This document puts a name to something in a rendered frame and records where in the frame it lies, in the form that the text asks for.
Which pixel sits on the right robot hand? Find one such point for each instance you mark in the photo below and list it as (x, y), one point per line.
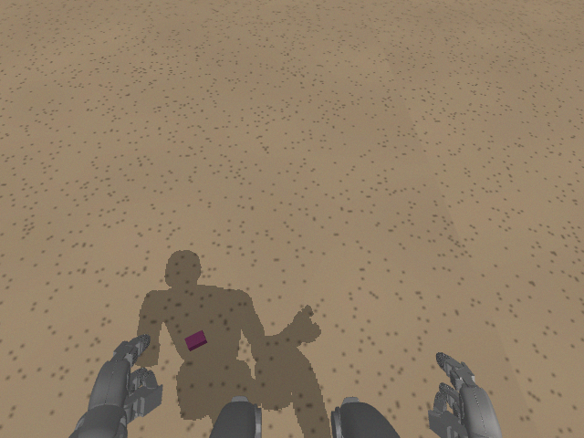
(474, 415)

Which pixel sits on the small box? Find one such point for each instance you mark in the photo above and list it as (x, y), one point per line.
(195, 341)

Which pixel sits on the left robot arm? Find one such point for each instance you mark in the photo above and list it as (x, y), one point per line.
(104, 421)

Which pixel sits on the left robot hand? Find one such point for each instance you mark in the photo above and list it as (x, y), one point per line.
(115, 385)

